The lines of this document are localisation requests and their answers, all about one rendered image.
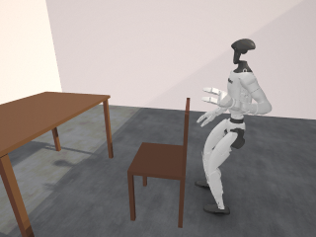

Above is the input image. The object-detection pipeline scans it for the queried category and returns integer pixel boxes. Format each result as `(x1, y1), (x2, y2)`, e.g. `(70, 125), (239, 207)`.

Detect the robot right thigh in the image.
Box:
(203, 119), (228, 161)

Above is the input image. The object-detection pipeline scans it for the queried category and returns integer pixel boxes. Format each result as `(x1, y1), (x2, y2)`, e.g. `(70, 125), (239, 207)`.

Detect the robot left upper arm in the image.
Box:
(238, 72), (270, 116)

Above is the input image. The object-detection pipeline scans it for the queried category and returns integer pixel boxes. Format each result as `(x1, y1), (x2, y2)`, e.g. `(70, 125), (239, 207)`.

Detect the table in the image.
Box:
(0, 91), (114, 237)

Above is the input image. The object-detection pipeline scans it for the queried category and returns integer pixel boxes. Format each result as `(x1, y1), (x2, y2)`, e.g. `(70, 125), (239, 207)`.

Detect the left robot forearm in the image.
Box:
(228, 98), (272, 116)

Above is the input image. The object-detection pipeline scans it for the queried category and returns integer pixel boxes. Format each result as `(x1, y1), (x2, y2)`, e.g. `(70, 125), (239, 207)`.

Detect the robot left thigh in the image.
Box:
(207, 129), (245, 178)

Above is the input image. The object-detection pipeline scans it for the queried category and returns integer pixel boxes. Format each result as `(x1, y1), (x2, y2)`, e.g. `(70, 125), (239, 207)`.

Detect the left robot hand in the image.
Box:
(201, 87), (233, 108)

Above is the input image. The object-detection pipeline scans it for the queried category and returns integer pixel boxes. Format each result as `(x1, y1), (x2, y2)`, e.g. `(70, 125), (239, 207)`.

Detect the robot thigh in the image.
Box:
(207, 129), (245, 178)
(203, 119), (228, 161)

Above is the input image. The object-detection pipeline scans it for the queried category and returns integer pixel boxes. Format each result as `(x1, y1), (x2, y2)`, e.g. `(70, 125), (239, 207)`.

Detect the right robot forearm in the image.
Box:
(213, 107), (228, 116)

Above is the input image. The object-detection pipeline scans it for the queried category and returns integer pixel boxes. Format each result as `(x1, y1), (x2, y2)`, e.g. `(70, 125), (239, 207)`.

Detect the right robot hand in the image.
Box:
(197, 111), (216, 127)

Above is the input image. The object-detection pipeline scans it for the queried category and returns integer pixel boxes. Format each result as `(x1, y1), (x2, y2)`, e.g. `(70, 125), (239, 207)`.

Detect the chair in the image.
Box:
(127, 98), (191, 228)

